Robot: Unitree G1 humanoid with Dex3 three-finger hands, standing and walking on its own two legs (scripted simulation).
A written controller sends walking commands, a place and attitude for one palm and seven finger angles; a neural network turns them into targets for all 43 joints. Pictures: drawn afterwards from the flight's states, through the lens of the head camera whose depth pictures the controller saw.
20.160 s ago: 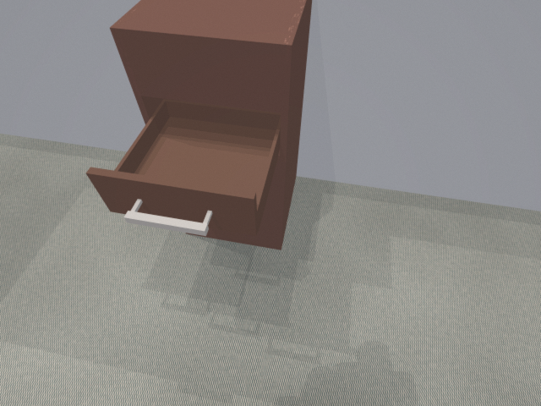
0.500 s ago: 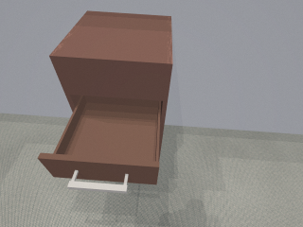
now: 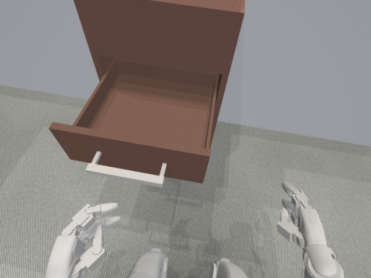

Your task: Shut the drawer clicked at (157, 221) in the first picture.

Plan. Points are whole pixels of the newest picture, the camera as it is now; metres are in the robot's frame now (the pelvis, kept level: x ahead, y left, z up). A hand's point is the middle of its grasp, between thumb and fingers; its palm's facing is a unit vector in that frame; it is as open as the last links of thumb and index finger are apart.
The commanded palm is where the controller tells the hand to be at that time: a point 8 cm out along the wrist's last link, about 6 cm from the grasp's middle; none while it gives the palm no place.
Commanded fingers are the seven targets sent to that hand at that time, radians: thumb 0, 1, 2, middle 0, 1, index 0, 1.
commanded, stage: raise the hand and make a fist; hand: left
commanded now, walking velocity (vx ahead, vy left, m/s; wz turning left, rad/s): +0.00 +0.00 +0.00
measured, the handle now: (128, 168) +0.36 +0.19 -0.04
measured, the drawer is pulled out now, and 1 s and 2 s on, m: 0.30 0.30 0.30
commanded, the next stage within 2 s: bring the fist close to the handle in 1.38 s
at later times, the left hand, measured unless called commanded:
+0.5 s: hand (106, 235) +0.18 +0.17 +0.05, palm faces +0.02 -1.00 -0.06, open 3.3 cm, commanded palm +0.15 +0.22 +0.05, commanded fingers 0.00 0.90 0.90 -1.24 -1.43 -1.24 -1.43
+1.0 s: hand (105, 245) +0.17 +0.16 +0.06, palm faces -0.05 -1.00 +0.00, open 3.3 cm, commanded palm +0.13 +0.21 +0.06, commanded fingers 0.00 0.90 0.90 -1.40 -1.60 -1.40 -1.60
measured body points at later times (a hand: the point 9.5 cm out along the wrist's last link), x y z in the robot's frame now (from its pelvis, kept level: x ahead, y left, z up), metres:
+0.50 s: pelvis +0.01 +0.00 +0.01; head +0.08 +0.00 +0.45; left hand +0.17 +0.22 +0.06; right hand +0.18 -0.25 -0.08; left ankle +0.03 +0.10 -0.64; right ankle +0.03 -0.08 -0.64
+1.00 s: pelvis +0.01 +0.02 +0.01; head +0.07 +0.04 +0.45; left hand +0.16 +0.21 +0.06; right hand +0.23 -0.18 -0.04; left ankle +0.03 +0.10 -0.64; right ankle +0.03 -0.08 -0.64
